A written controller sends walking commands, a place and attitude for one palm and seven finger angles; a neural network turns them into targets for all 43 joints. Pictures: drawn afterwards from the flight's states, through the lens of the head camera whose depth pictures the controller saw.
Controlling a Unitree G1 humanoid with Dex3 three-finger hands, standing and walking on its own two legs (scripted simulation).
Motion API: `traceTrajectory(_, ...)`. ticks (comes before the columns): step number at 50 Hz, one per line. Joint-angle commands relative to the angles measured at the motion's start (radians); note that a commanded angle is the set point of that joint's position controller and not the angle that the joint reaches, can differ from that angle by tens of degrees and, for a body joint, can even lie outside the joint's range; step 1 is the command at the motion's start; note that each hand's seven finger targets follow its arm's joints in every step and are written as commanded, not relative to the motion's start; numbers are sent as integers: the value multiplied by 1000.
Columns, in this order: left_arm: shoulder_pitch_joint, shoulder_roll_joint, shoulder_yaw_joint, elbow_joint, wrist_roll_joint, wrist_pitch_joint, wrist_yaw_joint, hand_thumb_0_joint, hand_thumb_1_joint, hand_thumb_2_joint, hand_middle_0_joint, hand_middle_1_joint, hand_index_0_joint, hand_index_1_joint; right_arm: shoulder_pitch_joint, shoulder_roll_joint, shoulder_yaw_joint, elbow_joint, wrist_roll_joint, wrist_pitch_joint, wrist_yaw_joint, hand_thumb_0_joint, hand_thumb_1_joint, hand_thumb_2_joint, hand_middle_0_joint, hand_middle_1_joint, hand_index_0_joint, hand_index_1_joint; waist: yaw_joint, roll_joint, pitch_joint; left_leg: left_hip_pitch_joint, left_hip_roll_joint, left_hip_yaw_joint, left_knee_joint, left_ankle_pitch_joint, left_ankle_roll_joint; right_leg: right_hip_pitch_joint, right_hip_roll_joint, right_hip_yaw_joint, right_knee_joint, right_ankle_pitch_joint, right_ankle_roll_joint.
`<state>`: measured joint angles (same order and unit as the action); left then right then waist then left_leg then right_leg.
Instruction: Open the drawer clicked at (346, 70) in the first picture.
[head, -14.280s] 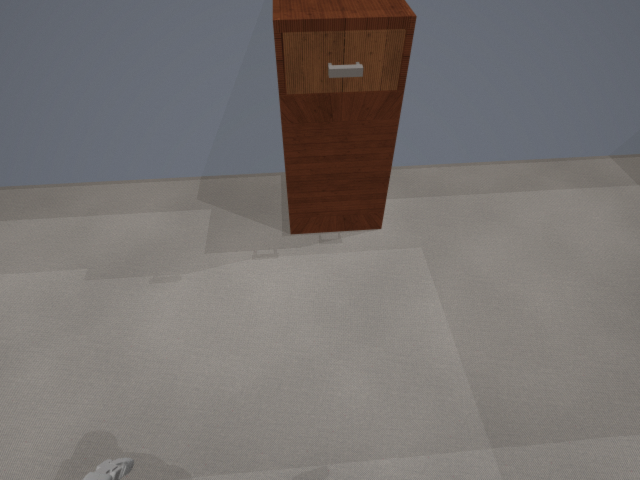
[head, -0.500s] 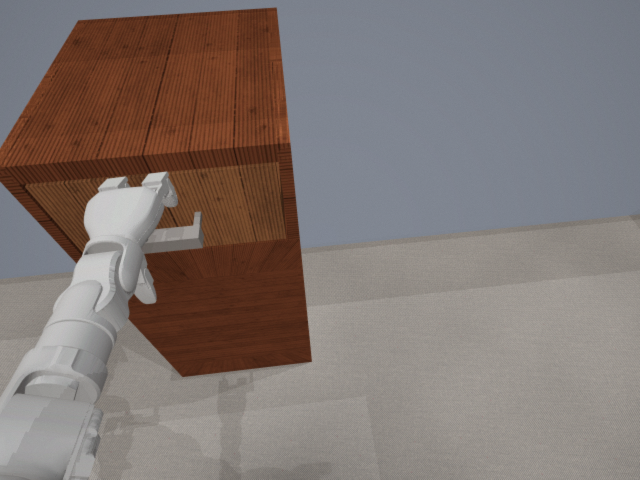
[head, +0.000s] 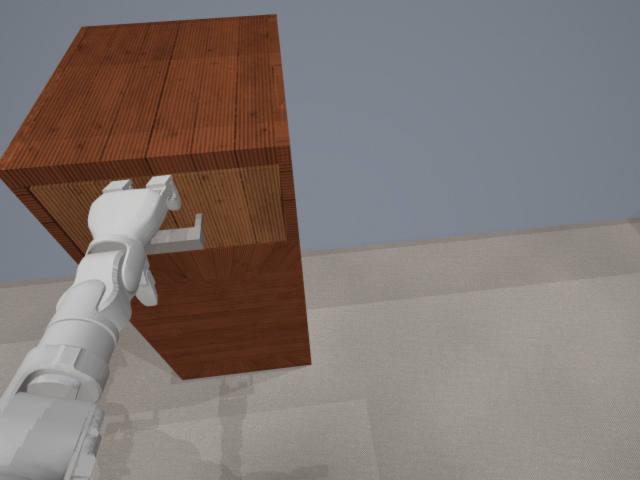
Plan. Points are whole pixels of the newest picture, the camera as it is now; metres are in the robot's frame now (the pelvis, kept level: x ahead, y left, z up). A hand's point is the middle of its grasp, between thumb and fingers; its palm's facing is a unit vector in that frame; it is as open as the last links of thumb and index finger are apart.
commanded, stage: move the hooked fingers above the handle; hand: left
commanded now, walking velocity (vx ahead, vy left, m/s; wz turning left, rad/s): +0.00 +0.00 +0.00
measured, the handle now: (171, 231) +0.49 +0.25 -0.01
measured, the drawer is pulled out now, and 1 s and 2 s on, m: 0.00 0.00 0.00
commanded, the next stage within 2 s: lower the fingers behind the handle in 1.48 s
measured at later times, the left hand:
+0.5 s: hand (159, 238) +0.43 +0.23 +0.05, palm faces -0.08 -0.05 -1.00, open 13.8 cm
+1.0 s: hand (149, 236) +0.43 +0.25 +0.05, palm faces -0.08 -0.04 -1.00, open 13.8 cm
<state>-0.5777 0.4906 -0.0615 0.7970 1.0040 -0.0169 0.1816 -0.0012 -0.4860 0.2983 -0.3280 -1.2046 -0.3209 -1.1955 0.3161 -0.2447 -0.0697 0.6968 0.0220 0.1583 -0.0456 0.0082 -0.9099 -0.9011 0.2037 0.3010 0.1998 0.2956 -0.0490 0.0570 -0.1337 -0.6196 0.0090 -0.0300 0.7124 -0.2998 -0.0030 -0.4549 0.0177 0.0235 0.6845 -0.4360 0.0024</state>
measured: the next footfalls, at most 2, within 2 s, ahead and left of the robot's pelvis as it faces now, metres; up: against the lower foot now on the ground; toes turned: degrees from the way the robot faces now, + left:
none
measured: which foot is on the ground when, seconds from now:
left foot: down 0.00-1.00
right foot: down 0.00-1.00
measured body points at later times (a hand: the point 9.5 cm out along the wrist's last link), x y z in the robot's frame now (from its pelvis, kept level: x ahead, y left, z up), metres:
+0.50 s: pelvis +0.00 +0.00 +0.00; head +0.05 -0.02 +0.45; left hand +0.43 +0.23 +0.10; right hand +0.05 -0.28 -0.14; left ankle +0.02 +0.12 -0.71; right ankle -0.06 -0.13 -0.71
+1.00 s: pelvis +0.00 +0.00 +0.00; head +0.05 -0.01 +0.45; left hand +0.43 +0.25 +0.10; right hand +0.05 -0.27 -0.13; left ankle +0.02 +0.12 -0.71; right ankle -0.06 -0.13 -0.71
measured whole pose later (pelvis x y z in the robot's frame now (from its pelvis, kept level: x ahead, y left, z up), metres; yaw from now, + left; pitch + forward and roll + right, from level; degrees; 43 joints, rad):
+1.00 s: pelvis +0.00 +0.00 +0.00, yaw -1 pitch +13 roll -1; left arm -0.63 0.50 -0.01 0.91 1.03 -0.02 0.19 0.00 -0.49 0.30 -0.33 -1.21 -0.32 -1.21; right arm 0.31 -0.25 -0.05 0.68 0.03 0.17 -0.05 0.01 -0.91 -0.90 0.20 0.30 0.20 0.30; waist -0.07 0.05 -0.15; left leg -0.64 0.02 -0.01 0.72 -0.30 0.00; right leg -0.49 0.03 0.04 0.70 -0.44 0.00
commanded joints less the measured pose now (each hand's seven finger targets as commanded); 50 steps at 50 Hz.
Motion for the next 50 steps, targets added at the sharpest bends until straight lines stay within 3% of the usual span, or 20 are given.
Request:
traceTrajectory(1,-496,210,75,-223,4,-44,56,0,-500,300,-300,-1200,-300,-1200,32,-145,-51,-77,-6,-35,-11,0,-900,-900,200,300,200,300,-42,15,-281,373,-26,35,-25,319,51,-95,47,-53,-82,349,-37)
traceTrajectory(5,-486,249,125,-161,24,-14,109,0,-500,300,-300,-1200,-300,-1200,23,-144,-43,-78,-5,-34,-1,0,-900,-900,200,300,200,300,-6,37,-289,323,-32,42,-29,304,43,-86,48,-60,-60,339,-44)
traceTrajectory(7,-480,333,189,-119,43,15,130,0,-500,300,-300,-1200,-300,-1200,18,-148,-37,-77,-6,-28,-3,0,-900,-900,200,300,200,300,12,12,-332,288,-33,51,-30,300,43,-43,45,-51,-53,355,-39)
traceTrajectory(9,-454,331,185,-95,44,50,136,0,-500,300,-300,-1200,-300,-1200,10,-146,-33,-89,-5,-25,-5,0,-900,-900,200,300,200,300,23,-10,-353,261,-37,64,-29,307,43,-1,42,-47,-52,394,-36)
traceTrajectory(13,-441,286,133,-41,36,81,99,0,-500,300,-300,-1200,-300,-1200,18,-154,-36,-97,0,-25,-8,0,-900,-900,200,300,200,300,-1,-42,-334,249,-35,79,-31,291,49,22,37,-39,-70,427,-28)
traceTrajectory(16,-447,242,95,-104,15,47,50,0,-500,300,-300,-1200,-300,-1200,26,-154,-42,-98,0,-25,-11,0,-900,-900,200,300,200,300,-20,-60,-368,291,-35,78,-23,340,56,50,33,-32,-76,504,-24)
traceTrajectory(17,-423,260,110,-108,14,34,39,0,-500,300,-300,-1200,-300,-1200,22,-154,-43,-97,4,-24,-14,0,-900,-900,200,300,200,300,-13,-68,-366,292,-36,79,-24,336,58,50,33,-28,-80,513,-19)
traceTrajectory(20,-449,197,56,-143,4,-7,21,0,-500,300,-300,-1200,-300,-1200,23,-151,-45,-95,3,-28,-18,0,-900,-900,200,300,200,300,-39,-52,-272,287,-37,71,-29,303,59,-11,35,-35,-89,464,-22)
traceTrajectory(21,-472,202,60,-171,1,-26,22,0,-500,300,-300,-1200,-300,-1200,27,-150,-45,-92,1,-31,-17,0,-900,-900,200,300,200,300,-42,-43,-274,298,-35,69,-26,314,61,-11,33,-31,-92,464,-24)
traceTrajectory(27,-468,306,167,-203,28,-61,94,0,-500,300,-300,-1200,-300,-1200,33,-144,-48,-79,-2,-31,-13,0,-900,-900,200,300,200,300,-8,31,-339,310,-38,58,-11,344,52,-33,43,-37,-55,438,-33)
traceTrajectory(30,-457,332,193,-122,35,-15,129,0,-500,300,-300,-1200,-300,-1200,29,-148,-46,-71,-3,-32,-12,0,-900,-900,200,300,200,300,-4,13,-304,267,-36,65,-10,320,48,-43,44,-44,-51,413,-34)
traceTrajectory(31,-458,349,203,-101,33,0,132,0,-500,300,-300,-1200,-300,-1200,33,-152,-43,-68,-5,-31,-11,0,-900,-900,200,300,200,300,-4,-22,-316,249,-36,65,-12,316,49,-15,42,-43,-53,422,-32)
traceTrajectory(32,-440,358,204,-81,40,17,131,0,-500,300,-300,-1200,-300,-1200,24,-151,-41,-74,1,-29,-12,0,-900,-900,200,300,200,300,5,-5,-333,247,-37,72,-15,311,47,-13,41,-38,-54,425,-28)
traceTrajectory(35,-474,297,132,-61,34,52,105,0,-500,300,-300,-1200,-300,-1200,33,-156,-42,-77,2,-30,-11,0,-900,-900,200,300,200,300,-19,4,-338,263,-35,77,-11,324,48,-16,39,-42,-56,450,-28)
traceTrajectory(37,-458,332,158,-42,37,53,84,0,-500,300,-300,-1200,-300,-1200,39,-159,-40,-73,6,-21,-12,0,-900,-900,200,300,200,300,-16,-37,-353,262,-35,77,-12,337,51,5,38,-36,-61,474,-23)
traceTrajectory(40,-448,299,128,-29,33,59,63,0,-500,300,-300,-1200,-300,-1200,37,-160,-37,-81,5,-15,-15,0,-900,-900,200,300,200,300,-19,-48,-310,250,-36,79,-18,329,52,1,37,-41,-66,473,-25)
traceTrajectory(44,-433,306,140,-53,32,31,47,0,-500,300,-300,-1200,-300,-1200,30,-157,-35,-89,6,-8,-15,0,-900,-900,200,300,200,300,-9,-30,-297,257,-33,76,-25,328,51,-8,37,-39,-70,458,-28)
traceTrajectory(45,-397,274,123,-30,27,30,43,0,-500,300,-300,-1200,-300,-1200,30,-155,-38,-94,4,-10,-15,0,-900,-900,200,300,200,300,-10,-40,-272,253,-34,79,-25,312,53,-14,38,-41,-75,444,-28)
traceTrajectory(46,-407,287,136,-37,23,19,38,0,-500,300,-300,-1200,-300,-1200,34,-157,-36,-95,3,-10,-15,0,-900,-900,200,300,200,300,-14,-61,-277,247,-32,77,-27,307,54,-1,36,-39,-79,441,-28)
traceTrajectory(50,-436,283,133,-114,26,-31,44,0,-500,300,-300,-1200,-300,-1200,35,-154,-44,-107,1,-18,-17,0,-900,-900,200,300,200,300,-14,-16,-297,273,-30,69,-20,306,54,-33,41,-39,-67,414,-31)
